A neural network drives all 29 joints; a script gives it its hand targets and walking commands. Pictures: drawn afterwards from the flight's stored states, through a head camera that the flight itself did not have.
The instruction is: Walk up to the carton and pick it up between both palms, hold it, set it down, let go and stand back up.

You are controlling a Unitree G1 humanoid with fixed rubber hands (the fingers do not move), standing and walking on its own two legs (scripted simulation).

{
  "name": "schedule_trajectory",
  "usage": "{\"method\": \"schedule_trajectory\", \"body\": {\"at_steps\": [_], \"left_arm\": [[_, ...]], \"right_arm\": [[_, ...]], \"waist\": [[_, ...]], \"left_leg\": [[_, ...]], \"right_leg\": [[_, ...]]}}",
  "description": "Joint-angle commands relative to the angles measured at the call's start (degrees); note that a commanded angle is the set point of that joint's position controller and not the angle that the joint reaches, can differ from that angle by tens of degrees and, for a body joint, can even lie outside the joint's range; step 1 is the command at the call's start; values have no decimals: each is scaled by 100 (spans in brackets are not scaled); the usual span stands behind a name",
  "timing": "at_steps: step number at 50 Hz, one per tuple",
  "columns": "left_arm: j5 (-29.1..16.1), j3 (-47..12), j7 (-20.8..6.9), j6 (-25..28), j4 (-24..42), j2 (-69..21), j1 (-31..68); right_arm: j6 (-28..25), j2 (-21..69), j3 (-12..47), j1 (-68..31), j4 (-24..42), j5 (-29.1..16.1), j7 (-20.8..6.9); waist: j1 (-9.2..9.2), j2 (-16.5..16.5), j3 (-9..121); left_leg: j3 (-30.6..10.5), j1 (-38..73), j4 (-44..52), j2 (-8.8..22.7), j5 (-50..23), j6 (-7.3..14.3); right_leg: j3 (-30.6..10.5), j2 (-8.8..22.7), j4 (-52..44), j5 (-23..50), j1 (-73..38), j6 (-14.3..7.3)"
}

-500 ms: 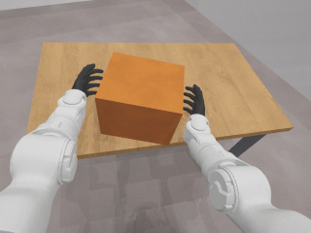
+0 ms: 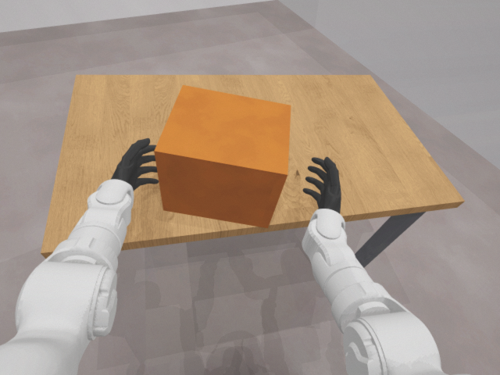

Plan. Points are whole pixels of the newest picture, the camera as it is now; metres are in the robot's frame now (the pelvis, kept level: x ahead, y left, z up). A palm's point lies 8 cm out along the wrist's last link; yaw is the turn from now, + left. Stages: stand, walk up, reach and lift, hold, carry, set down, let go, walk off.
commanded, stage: set down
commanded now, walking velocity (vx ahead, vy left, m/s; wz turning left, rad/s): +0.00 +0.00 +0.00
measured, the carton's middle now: (226, 158) +0.51 -0.01 +0.02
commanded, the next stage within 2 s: none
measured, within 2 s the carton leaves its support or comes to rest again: neither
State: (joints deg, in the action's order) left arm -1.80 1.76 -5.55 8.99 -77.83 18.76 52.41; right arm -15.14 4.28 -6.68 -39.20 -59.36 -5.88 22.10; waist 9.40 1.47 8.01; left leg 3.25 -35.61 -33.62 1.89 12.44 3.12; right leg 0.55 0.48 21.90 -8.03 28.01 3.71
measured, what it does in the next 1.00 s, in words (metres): stands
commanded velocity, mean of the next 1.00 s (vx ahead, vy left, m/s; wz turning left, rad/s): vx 0.00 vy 0.00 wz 0.00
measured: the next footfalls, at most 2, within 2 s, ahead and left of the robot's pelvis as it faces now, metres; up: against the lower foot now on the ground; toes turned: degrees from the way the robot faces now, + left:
none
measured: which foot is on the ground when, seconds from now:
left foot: down 0.00-1.00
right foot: down 0.00-1.00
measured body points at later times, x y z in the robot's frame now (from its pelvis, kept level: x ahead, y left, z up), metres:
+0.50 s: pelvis -0.01 -0.01 +0.00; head +0.03 +0.04 +0.45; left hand +0.39 +0.22 +0.03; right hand +0.32 -0.16 +0.05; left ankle +0.03 +0.07 -0.73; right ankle +0.02 -0.17 -0.73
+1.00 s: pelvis +0.00 -0.02 +0.01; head +0.03 +0.02 +0.45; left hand +0.32 +0.24 +0.03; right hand +0.27 -0.16 +0.05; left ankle +0.03 +0.07 -0.73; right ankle +0.02 -0.17 -0.73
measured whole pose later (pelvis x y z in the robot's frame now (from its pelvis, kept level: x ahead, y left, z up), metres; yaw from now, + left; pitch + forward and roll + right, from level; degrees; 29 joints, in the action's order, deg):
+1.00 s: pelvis +0.00 -0.02 +0.01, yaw +1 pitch -1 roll -3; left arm -9.1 1.8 -12.0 -7.8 -22.2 27.0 12.1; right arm 0.6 4.3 7.2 3.7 -4.8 -9.4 27.7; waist 0.8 2.7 -5.3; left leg 3.3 -16.4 -29.9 1.7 12.8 2.2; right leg 0.6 0.6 21.9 -10.4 10.6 2.7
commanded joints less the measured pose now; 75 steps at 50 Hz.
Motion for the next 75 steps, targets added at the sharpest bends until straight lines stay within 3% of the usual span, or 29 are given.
{"method": "schedule_trajectory", "body": {"at_steps": [1, 4, 5, 9, 11, 18, 21, 23, 25, 28, 30, 33, 34, 38, 42, 45, 47, 49, 51, 52, 55, 56, 57, 59, 60, 62, 66, 69, 75], "left_arm": [[-629, 50, -163, -81, 1948, 1370, 1710], [-838, 15, -198, -98, 2265, 1439, 1319], [-872, -71, -230, -185, 2414, 1317, 1134], [-924, 118, -310, -402, 2779, 1454, 791], [-1018, 45, -351, -462, 3011, 1464, 395], [-1036, 365, -435, -693, 4177, 1784, -483], [-1064, 173, -484, -863, 4270, 1734, -674], [-1152, 241, -489, -901, 4705, 1852, -924], [-1247, 235, -512, -940, 4916, 1837, -949], [-1143, 425, -553, -1021, 5683, 1997, -1538], [-1450, 207, -544, -1000, 5232, 2055, -1031], [-1320, 411, -558, -1163, 5987, 2215, -1912], [-1539, 74, -552, -1072, 5375, 2192, -1393], [-1455, 273, -571, -1188, 6476, 2154, -2278], [-1422, 418, -614, -1311, 6294, 2367, -2190], [-1347, 663, -722, -1511, 7171, 2189, -3327], [-1489, 591, -754, -1521, 6709, 2335, -2897], [-1273, 836, -752, -1541, 7461, 2296, -3817], [-1423, 749, -761, -1532, 7135, 2390, -3180], [-1334, 816, -814, -1651, 7642, 2276, -4383], [-1683, 698, -780, -1595, 7514, 2557, -3572], [-1516, 926, -776, -1598, 7875, 2470, -4497], [-1721, 735, -781, -1579, 7392, 2548, -4030], [-1793, 664, -771, -1451, 7977, 2590, -4269], [-1628, 840, -778, -1450, 8358, 2624, -5072], [-1776, 708, -742, -1463, 8092, 2752, -4150], [-1647, 913, -716, -1478, 8686, 2602, -5375], [-1697, 856, -823, -1479, 8132, 2659, -5204], [-1676, 880, -675, -1437, 8970, 2454, -6101]], "right_arm": [[66, -510, 290, -999, 1302, -329, 146], [171, -388, 485, -741, 1713, -468, 121], [150, -396, 455, -549, 1649, -516, 187], [295, -343, 765, -423, 2401, -603, 218], [318, -337, 714, 32, 2485, -537, 284], [471, -177, 1024, 943, 3544, -664, 358], [625, -223, 736, 1086, 3536, -497, 436], [681, -61, 1057, 1286, 3983, -584, 462], [724, -10, 1024, 1490, 4171, -571, 448], [783, -68, 1169, 2178, 4551, -564, 503], [991, -163, 937, 1649, 4604, -465, 470], [1057, 1, 1109, 2568, 5161, -569, 547], [1167, -34, 1049, 1973, 5005, -522, 486], [1306, 39, 1238, 2983, 5725, -533, 520], [1530, 44, 1264, 2914, 5913, -499, 518], [1434, 100, 1521, 4173, 6455, -476, 638], [1531, -1, 1523, 3742, 6297, -598, 600], [1522, 151, 1811, 4646, 6702, -636, 577], [1603, 33, 1560, 4035, 6762, -572, 580], [1552, 249, 1862, 5196, 7123, -636, 652], [1703, -118, 1548, 4304, 7403, -430, 639], [1659, 90, 1642, 5310, 7667, -390, 661], [1758, 26, 1554, 4766, 7433, -316, 667], [1859, 71, 1790, 5297, 7695, -315, 643], [1801, 213, 2032, 6110, 7883, -402, 665], [1921, 1, 1668, 5049, 7749, -358, 597], [1929, -97, 1907, 6114, 8206, -585, 516], [2041, -39, 1951, 6084, 8089, -418, 535], [1994, -214, 1732, 6849, 8492, -393, 352]], "waist": [[-322, -962, 2634], [-471, -1044, 2702], [-324, -1221, 2586], [-568, -763, 2369], [-451, -846, 2346], [-786, -696, 2038], [-540, -893, 1510], [-798, -836, 1495], [-662, -897, 1375], [-861, -1027, 1399], [-746, -821, 1018], [-950, -838, 992], [-813, -771, 771], [-981, -826, 969], [-1071, -818, 695], [-1074, -851, 551], [-1153, -792, 263], [-1396, -822, 335], [-1309, -795, 219], [-1347, -638, 129], [-1146, -784, 81], [-1291, -539, 148], [-1184, -461, -131], [-1199, -449, 57], [-1390, -482, 67], [-1242, -772, -30], [-1483, -842, -149], [-1365, -882, -375], [-1497, -1009, -414]], "left_leg": [[-254, 3166, 226, -41, -1679, -647], [-220, 2972, 252, -56, -1343, -631], [-319, 3277, 259, -3, -1595, -689], [-280, 3188, 401, 3, -1218, -568], [-291, 3258, 428, -2, -1167, -537], [-243, 3438, 562, 14, -1103, -476], [-303, 3471, 688, 105, -596, -552], [-235, 3302, 788, 61, -313, -451], [-258, 3556, 709, 89, -595, -497], [-235, 3760, 776, 96, -655, -570], [-291, 3302, 868, 144, 159, -439], [-265, 3640, 937, 175, -184, -473], [-276, 3253, 898, 170, 413, -408], [-300, 3809, 970, 236, 121, -452], [-256, 3480, 992, 193, 234, -353], [-224, 4235, 878, 159, -1170, -439], [-231, 3779, 838, 171, -627, -372], [-174, 4038, 902, 163, -895, -353], [-194, 3540, 933, 139, -295, -290], [-164, 3900, 999, 174, -624, -310], [-175, 3495, 979, 183, -4, -292], [-182, 3808, 1005, 203, -324, -271], [-160, 3378, 970, 184, 56, -206], [-139, 3506, 968, 176, -56, -153], [-135, 3793, 992, 172, -497, -185], [-204, 3305, 948, 210, -179, -240], [-223, 3730, 1009, 257, -626, -292], [-186, 3257, 993, 245, -222, -260], [-213, 3586, 1016, 307, -503, -373]], "right_leg": [[285, -255, 169, 963, -942, -342], [226, -191, 168, 747, -947, -377], [255, -178, 126, 859, -880, -437], [290, -219, 48, 685, -1200, -403], [239, -166, 21, 743, -1328, -418], [159, -154, -86, 647, -1707, -395], [236, -163, -191, 175, -1385, -484], [152, -85, -253, 29, -1669, -458], [198, -125, -214, 147, -1412, -490], [166, -109, -331, 173, -1640, -501], [191, -60, -284, -538, -1332, -545], [130, -38, -369, -208, -1756, -494], [111, 22, -299, -741, -1438, -515], [93, 12, -365, -353, -1810, -531], [66, 118, -333, -660, -1784, -541], [40, 29, -447, 469, -2031, -488], [49, 102, -377, -97, -1753, -551], [-21, 112, -459, 116, -2125, -519], [-41, 137, -377, -394, -1891, -524], [-86, 144, -495, 74, -2268, -487], [-99, 264, -423, -562, -1900, -558], [-61, 211, -471, -271, -2161, -540], [-141, 273, -455, -560, -1918, -502], [-118, 301, -487, -610, -1966, -503], [-119, 306, -499, -184, -2181, -517], [-95, 284, -354, -522, -1954, -568], [-86, 267, -438, -141, -2223, -608], [-171, 337, -435, -431, -2180, -602], [-140, 259, -436, -345, -2115, -675]]}}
